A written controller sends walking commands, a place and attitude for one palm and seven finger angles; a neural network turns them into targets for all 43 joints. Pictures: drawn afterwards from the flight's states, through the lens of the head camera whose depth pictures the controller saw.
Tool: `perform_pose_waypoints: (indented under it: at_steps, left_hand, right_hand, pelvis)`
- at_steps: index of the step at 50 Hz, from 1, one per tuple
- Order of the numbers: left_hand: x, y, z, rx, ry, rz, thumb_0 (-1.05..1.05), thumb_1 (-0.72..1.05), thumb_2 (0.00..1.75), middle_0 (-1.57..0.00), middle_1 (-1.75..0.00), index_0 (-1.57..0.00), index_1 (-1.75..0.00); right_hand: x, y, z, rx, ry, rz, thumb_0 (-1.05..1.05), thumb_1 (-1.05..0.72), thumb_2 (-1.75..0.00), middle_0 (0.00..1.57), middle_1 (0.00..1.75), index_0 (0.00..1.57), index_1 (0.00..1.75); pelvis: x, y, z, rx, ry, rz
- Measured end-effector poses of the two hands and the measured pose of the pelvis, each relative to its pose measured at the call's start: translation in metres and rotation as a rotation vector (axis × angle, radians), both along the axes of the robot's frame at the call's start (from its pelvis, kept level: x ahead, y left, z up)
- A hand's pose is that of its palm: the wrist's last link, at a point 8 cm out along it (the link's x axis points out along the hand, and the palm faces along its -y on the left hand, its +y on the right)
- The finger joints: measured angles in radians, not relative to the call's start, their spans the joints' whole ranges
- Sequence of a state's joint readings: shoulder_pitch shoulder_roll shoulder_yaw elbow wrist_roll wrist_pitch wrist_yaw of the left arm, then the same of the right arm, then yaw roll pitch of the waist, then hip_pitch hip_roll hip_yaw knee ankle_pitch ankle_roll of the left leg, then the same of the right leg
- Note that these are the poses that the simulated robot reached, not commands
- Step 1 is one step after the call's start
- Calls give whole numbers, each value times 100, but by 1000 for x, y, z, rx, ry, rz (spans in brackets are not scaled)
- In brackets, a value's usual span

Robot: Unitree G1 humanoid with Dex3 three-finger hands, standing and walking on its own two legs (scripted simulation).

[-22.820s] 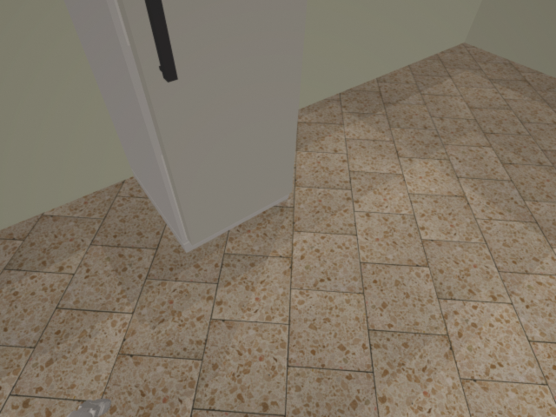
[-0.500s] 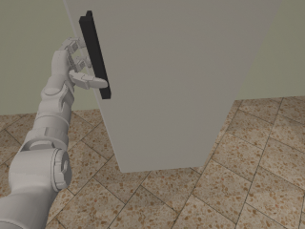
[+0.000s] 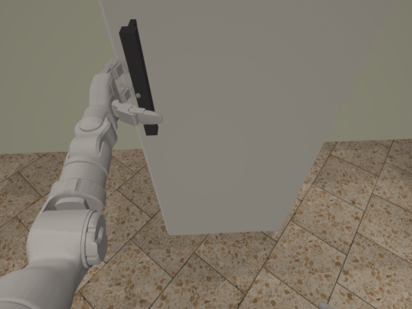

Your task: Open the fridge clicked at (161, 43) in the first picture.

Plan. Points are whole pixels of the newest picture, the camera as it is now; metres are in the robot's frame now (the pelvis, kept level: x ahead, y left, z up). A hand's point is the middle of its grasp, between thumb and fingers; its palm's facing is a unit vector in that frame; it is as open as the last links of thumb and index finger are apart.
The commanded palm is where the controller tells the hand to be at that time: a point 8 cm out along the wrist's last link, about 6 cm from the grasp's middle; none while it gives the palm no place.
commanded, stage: slide the fingers in behind the handle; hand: left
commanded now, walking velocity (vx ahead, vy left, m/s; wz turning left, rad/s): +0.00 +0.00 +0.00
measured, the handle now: (143, 83) +0.52 +0.14 +0.18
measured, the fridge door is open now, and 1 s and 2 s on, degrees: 0 0 0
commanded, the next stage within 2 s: grip the handle and tug to test in 0.96 s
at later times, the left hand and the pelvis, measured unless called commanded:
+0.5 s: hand (151, 93) +0.48 +0.12 +0.18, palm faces +0.05 -1.00 +0.01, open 14.0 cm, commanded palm +0.45 +0.17 +0.18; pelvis +0.00 -0.01 +0.00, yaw -1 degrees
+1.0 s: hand (151, 93) +0.48 +0.12 +0.18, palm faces +0.05 -1.00 +0.02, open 13.9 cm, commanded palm +0.45 +0.17 +0.18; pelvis +0.00 +0.00 +0.00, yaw -1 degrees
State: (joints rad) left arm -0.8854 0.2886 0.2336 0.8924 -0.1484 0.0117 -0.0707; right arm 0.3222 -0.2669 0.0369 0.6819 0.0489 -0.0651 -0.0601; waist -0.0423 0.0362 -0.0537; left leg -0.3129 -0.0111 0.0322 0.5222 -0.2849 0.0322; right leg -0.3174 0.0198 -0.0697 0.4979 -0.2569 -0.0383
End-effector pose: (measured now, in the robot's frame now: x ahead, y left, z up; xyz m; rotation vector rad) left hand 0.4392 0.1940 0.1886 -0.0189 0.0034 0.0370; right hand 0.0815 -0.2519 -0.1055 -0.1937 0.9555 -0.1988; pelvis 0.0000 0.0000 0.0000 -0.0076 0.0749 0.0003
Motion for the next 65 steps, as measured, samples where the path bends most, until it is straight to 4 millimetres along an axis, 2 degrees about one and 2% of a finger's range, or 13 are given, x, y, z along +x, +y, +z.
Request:
perform_pose_waypoints:
  at_steps: [11,21,29,56,65]
  left_hand:
    - [6,-16,-3,12,-4,16,-1,-50,30,-30,-120,-30,-120]
    - [11,-21,-3,3,3,18,-1,-50,30,-30,-120,-30,-120]
    - [14,-22,-5,11,2,20,-1,-50,30,-31,-121,-31,-121]
    - [13,-21,-6,12,-9,10,-1,-49,30,-31,-121,-31,-120]
    - [12,-21,-4,-8,-11,9,-1,-29,39,-32,-123,-32,-123]
  right_hand:
    - [-13,-2,-3,10,25,-18,0,-90,-89,20,30,21,30]
    - [-32,-9,-7,4,69,-44,0,-90,-89,20,30,21,30]
    - [-39,-13,-7,-4,91,-48,0,-90,-89,20,30,21,30]
    - [-16,-2,-4,8,37,-34,0,-90,-89,20,30,21,30]
    - [-15,0,-4,7,44,-35,0,-90,-89,20,30,21,30]
  pelvis:
    - [-3,-4,0,4,2,-9]
    - [-4,-8,0,5,9,-12]
    - [-4,-8,0,5,17,-9]
    - [2,-3,0,2,13,-12]
    - [3,-1,1,1,10,-15]
